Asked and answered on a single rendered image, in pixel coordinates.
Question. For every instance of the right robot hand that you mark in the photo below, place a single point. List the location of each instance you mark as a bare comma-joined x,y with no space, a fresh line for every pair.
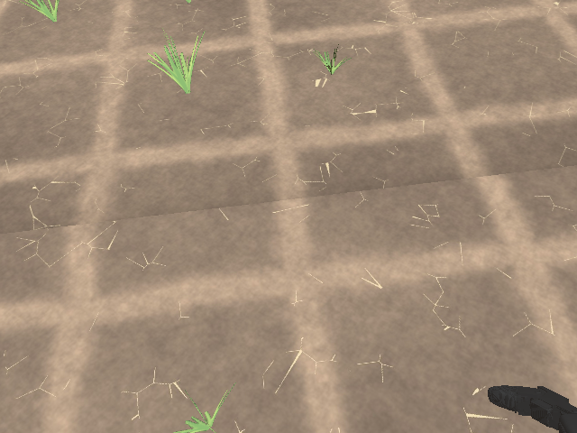
542,404

